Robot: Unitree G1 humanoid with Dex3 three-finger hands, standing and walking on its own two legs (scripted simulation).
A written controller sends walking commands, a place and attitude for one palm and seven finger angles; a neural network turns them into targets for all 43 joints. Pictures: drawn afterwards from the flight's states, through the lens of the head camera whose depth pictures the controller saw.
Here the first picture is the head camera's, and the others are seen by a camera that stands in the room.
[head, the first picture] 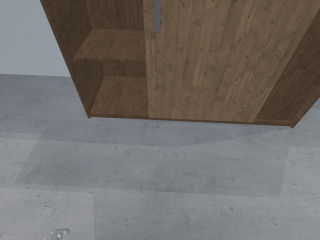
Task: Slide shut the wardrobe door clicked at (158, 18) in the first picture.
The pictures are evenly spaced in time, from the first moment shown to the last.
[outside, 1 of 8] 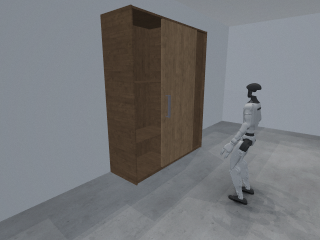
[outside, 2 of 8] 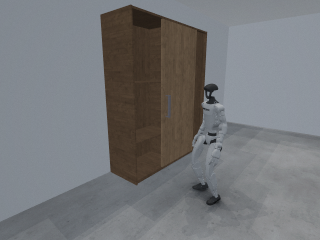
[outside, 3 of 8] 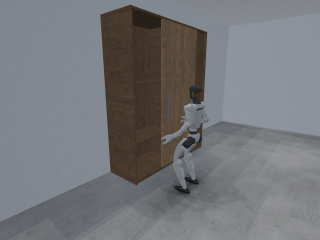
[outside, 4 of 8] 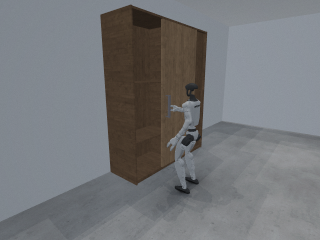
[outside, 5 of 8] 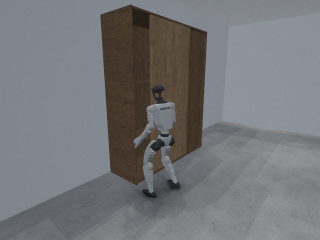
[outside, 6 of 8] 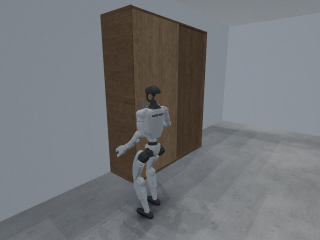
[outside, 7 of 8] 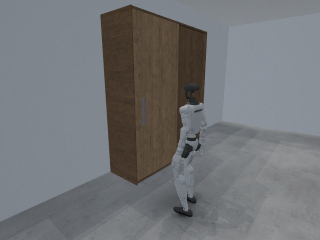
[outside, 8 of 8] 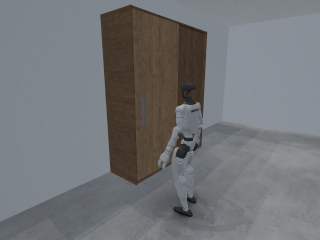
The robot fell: no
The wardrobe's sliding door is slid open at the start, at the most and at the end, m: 0.50 0.50 0.00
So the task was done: yes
